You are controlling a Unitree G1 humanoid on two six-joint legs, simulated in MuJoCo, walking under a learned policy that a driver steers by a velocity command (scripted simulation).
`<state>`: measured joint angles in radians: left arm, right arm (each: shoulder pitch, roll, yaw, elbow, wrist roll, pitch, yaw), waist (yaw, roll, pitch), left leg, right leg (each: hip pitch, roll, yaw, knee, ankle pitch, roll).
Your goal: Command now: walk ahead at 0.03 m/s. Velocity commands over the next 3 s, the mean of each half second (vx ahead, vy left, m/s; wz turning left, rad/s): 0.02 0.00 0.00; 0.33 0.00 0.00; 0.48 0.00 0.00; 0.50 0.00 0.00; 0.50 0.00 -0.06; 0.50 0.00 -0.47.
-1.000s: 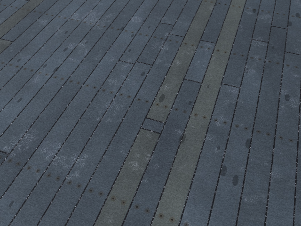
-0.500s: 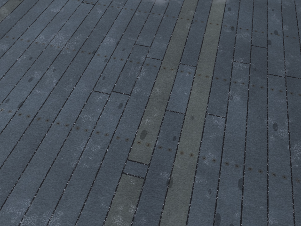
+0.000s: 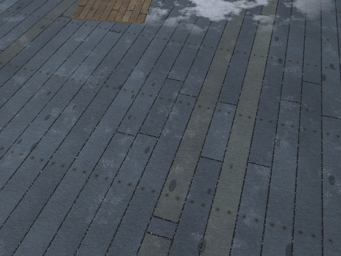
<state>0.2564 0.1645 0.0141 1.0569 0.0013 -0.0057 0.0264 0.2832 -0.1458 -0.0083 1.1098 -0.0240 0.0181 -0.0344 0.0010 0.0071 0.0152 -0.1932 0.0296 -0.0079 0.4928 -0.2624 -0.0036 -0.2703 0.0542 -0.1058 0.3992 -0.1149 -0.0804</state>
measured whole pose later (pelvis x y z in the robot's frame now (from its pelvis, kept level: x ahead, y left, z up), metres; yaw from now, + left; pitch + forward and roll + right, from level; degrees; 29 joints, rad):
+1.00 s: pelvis +0.18 -0.02 +0.01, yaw -1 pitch +1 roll +0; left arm 0.47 0.14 0.03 1.10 0.02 -0.09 0.01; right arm 0.20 -0.20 -0.06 1.00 -0.03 -0.05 0.03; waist 0.02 0.03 0.01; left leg -0.55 0.06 0.05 1.02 -0.21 0.06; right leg -0.02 0.06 -0.08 0.26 -0.25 -0.08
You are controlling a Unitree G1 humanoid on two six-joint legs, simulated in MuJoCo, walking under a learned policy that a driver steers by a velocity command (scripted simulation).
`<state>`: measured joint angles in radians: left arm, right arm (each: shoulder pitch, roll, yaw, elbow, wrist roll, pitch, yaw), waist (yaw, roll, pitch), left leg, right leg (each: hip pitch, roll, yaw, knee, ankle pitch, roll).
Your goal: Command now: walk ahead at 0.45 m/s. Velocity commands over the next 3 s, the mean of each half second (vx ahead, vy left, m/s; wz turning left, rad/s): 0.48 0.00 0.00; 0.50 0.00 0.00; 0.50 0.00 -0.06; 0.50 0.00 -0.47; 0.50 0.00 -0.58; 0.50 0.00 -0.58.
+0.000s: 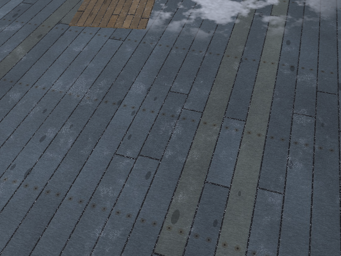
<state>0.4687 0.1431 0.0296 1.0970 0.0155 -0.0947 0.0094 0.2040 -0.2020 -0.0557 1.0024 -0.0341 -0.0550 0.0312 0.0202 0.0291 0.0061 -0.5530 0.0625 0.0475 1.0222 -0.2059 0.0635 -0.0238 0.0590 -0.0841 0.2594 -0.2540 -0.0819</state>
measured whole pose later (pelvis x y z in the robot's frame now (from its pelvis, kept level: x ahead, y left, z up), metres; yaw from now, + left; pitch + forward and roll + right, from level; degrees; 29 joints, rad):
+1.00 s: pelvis +0.57 -0.01 +0.00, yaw +0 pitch +0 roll +0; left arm 0.28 0.21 0.06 1.02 0.02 -0.09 0.00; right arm 0.27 -0.21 -0.06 0.98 -0.03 -0.07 0.01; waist 0.00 0.03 0.05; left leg -0.46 0.05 0.00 1.14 -0.29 0.08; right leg -0.20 0.07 -0.12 0.36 -0.16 -0.11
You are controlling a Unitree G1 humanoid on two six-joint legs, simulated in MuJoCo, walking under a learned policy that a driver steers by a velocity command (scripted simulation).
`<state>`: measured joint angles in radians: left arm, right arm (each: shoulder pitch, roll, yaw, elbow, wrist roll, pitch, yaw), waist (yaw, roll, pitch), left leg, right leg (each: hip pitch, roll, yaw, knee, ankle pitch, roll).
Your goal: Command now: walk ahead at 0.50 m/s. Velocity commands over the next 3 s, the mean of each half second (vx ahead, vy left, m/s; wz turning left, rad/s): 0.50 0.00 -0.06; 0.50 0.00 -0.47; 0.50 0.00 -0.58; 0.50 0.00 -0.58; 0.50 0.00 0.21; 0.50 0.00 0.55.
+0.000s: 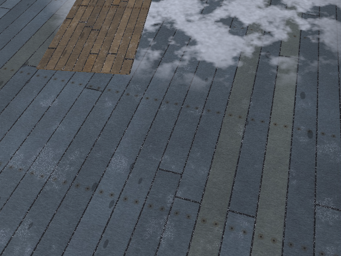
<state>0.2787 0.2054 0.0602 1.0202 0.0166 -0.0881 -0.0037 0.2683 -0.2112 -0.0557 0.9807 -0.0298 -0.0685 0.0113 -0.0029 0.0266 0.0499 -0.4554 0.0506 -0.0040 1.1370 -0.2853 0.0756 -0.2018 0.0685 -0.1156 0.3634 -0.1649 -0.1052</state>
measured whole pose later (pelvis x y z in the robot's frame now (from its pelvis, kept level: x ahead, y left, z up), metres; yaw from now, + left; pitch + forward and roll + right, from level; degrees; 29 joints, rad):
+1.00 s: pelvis +0.54 +0.00 -0.02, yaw -19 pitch +0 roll +0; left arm 0.12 0.23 0.07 0.88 0.03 -0.03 -0.02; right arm 0.36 -0.20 -0.05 0.97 -0.01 -0.07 -0.01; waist -0.01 0.00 0.07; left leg -0.21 0.06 0.13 1.17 -0.42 0.02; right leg -0.39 0.10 -0.13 0.60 -0.23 -0.17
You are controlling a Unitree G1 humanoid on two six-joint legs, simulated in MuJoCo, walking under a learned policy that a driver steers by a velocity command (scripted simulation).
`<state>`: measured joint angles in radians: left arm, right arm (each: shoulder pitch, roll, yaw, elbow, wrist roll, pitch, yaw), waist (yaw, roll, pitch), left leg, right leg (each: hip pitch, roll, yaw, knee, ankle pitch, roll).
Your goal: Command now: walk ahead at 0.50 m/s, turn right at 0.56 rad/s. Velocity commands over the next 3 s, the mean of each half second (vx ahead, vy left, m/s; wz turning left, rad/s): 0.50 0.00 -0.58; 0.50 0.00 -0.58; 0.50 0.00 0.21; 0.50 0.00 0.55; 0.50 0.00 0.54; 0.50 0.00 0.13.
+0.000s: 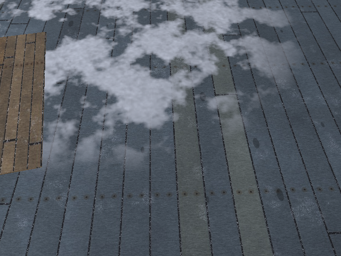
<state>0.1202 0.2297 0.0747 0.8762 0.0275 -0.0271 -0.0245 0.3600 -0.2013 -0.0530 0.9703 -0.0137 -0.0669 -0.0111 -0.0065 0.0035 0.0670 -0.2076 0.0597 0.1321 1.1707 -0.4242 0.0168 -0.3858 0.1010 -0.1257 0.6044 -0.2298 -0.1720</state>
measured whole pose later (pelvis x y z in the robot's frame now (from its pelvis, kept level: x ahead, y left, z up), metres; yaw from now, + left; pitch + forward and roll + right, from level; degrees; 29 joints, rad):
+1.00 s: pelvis +0.52 -0.10 +0.00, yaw -35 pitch +2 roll +1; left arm 0.02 0.25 0.03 0.68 0.06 -0.02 -0.07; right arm 0.41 -0.26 -0.04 0.89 -0.02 -0.06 -0.01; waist -0.06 -0.01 0.05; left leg 0.06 0.08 0.29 0.44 -0.46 -0.04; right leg -0.48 0.01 -0.09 0.56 -0.16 -0.14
